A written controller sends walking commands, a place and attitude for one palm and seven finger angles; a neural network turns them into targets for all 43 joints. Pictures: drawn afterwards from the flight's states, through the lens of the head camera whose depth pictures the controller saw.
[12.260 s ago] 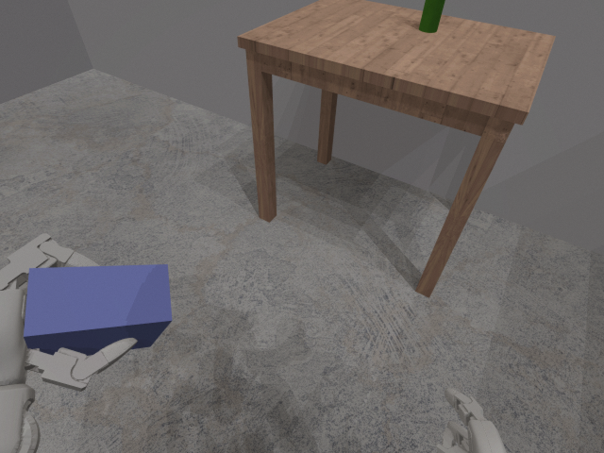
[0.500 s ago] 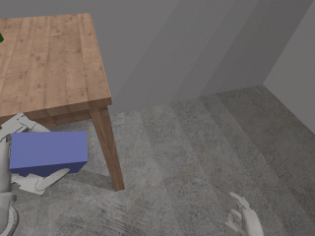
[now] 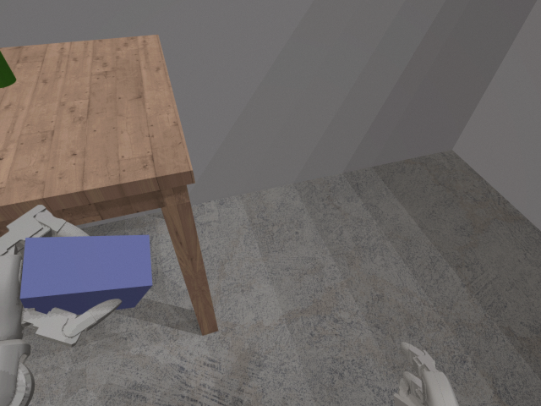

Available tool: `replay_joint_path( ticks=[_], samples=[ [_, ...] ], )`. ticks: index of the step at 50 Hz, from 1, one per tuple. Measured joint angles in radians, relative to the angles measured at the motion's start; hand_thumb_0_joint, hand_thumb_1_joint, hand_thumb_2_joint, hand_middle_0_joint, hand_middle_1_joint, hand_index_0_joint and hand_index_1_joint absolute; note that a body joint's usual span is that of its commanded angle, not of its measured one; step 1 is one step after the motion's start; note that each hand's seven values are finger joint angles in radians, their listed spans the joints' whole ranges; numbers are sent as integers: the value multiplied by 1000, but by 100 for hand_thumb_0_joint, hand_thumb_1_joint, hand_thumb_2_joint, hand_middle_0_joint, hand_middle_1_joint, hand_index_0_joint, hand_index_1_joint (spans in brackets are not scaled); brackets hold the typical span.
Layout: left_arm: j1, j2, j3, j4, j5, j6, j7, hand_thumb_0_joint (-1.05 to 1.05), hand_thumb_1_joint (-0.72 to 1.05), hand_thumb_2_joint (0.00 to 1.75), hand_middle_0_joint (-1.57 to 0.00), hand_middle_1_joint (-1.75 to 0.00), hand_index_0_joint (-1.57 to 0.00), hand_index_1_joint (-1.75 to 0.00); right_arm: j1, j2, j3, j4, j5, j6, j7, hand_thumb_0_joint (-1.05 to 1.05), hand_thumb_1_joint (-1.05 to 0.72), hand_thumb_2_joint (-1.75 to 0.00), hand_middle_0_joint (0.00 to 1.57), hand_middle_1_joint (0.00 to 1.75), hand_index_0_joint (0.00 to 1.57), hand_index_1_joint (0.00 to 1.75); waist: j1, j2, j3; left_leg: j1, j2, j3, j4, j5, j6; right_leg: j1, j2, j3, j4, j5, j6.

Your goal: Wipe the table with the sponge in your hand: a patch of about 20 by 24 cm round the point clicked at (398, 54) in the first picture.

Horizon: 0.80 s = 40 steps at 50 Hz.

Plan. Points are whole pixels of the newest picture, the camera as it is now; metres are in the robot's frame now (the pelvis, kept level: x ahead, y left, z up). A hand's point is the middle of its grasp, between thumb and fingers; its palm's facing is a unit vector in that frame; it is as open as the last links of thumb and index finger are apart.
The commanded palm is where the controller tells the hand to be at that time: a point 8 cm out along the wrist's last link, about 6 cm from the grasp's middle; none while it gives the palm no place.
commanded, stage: shuffle to correct the standing spot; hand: left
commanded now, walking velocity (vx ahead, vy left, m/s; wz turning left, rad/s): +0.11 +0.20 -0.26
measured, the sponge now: (106, 277) +0.22 +0.22 +0.14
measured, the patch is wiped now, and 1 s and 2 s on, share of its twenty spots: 0.00 0.00 0.00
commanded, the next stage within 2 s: none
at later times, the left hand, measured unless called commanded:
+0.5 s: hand (49, 257) +0.23 +0.27 +0.16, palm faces +0.38 -0.83 -0.41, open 9.8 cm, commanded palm +0.18 +0.32 +0.17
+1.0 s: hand (50, 241) +0.24 +0.28 +0.17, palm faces +0.32 -0.84 -0.44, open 9.8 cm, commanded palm +0.19 +0.33 +0.17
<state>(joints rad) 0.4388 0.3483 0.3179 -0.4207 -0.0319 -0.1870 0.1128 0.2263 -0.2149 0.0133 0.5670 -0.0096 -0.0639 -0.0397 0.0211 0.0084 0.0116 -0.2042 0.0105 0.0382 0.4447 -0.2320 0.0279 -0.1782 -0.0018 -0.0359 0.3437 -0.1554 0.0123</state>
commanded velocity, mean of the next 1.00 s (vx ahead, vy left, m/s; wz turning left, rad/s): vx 0.10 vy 0.20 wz -0.02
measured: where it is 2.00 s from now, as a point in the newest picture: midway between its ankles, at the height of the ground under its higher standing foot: outside the picture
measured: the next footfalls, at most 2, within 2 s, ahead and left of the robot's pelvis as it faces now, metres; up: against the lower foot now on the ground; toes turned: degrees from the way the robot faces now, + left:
right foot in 1.06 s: +0.08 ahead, -0.04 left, +0.00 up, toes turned -11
left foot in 1.44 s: +0.13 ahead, +0.34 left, +0.00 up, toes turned +3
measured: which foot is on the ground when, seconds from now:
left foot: down 0.00-1.00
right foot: down 0.00-0.80, up 0.82-1.00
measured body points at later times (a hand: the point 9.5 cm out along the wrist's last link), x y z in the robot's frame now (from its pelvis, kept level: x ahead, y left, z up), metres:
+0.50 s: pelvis +0.02 +0.04 -0.02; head +0.03 +0.04 +0.43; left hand +0.20 +0.32 +0.18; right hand +0.18 -0.20 -0.10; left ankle +0.00 +0.10 -0.74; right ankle +0.02 -0.13 -0.74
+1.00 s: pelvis +0.02 +0.05 -0.01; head +0.04 +0.05 +0.44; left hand +0.22 +0.32 +0.19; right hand +0.17 -0.18 -0.10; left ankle +0.00 +0.10 -0.74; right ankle +0.03 -0.04 -0.71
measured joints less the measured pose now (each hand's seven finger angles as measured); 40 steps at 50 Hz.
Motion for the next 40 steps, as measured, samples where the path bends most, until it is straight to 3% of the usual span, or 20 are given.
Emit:
replay_joint_path(
  ticks=[16,26,31,34,37,38,40],
  samples=[
    [8,34,32,-24,-4,-39,-2,0,-47,100,-78,-134,-78,-134,6,-15,-21,-7,7,-1,14,2,-90,-89,20,30,20,30,-29,-10,5,-38,-42,32,134,-94,41,-76,-46,34,203,-121,28],
    [10,36,50,-64,-8,-61,5,0,-47,100,-78,-134,-78,-134,-9,2,-16,7,17,5,28,2,-90,-89,20,30,20,30,-17,-5,19,-75,-65,41,230,-152,58,-121,-71,45,316,-187,38],
    [-2,25,53,-55,-6,-59,7,0,-47,100,-78,-134,-78,-134,-18,11,-14,8,16,5,29,2,-90,-89,20,30,20,30,-11,3,28,-72,-71,49,240,-159,68,-127,-78,48,345,-202,14],
    [-8,20,48,-48,-2,-61,10,0,-47,100,-78,-134,-78,-134,-14,11,-12,8,15,6,31,2,-90,-89,20,30,20,30,-14,22,22,-79,-63,37,254,-165,65,-113,-73,34,320,-194,36],
    [-15,21,44,-55,-2,-71,12,0,-47,100,-78,-134,-78,-134,-16,4,-15,14,14,14,38,2,-90,-89,20,30,20,30,-16,15,16,-107,-65,30,289,-180,28,-129,-79,28,335,-200,61],
    [-17,19,45,-59,-1,-72,13,0,-47,100,-78,-134,-78,-134,-20,0,-17,19,14,18,40,2,-90,-89,20,30,20,30,-15,7,17,-109,-70,34,291,-184,30,-136,-84,32,346,-205,64],
    [-16,18,54,-68,1,-69,13,0,-47,100,-78,-134,-78,-134,-28,-4,-20,25,15,27,38,2,-90,-89,20,30,20,30,-12,-16,24,-100,-87,53,273,-176,75,-158,-97,49,384,-214,43]
  ],
)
